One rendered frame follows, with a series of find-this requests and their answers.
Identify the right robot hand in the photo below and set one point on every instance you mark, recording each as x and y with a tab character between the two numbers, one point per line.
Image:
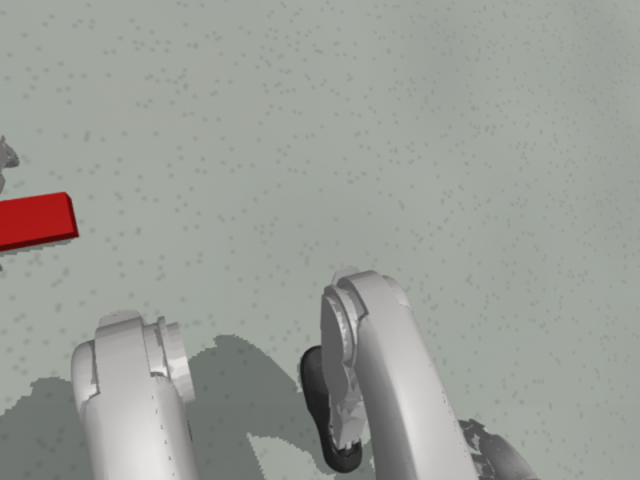
498	459

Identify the right robot foot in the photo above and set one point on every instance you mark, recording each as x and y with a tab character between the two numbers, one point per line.
317	400

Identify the small box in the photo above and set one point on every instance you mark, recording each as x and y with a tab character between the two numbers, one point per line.
36	220

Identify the left robot hand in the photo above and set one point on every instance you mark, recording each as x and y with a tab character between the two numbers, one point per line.
8	159

